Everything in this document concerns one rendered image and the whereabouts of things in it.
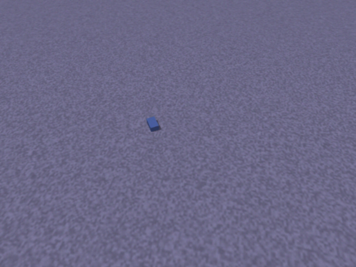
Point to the small box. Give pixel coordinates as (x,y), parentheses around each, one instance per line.
(152,123)

